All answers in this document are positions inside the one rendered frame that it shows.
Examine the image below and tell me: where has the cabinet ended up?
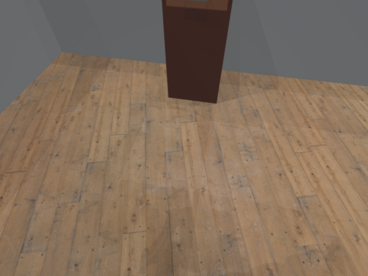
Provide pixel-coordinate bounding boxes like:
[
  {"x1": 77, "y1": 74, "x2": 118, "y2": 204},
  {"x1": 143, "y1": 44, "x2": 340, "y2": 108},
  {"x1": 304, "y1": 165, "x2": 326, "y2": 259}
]
[{"x1": 162, "y1": 0, "x2": 233, "y2": 104}]

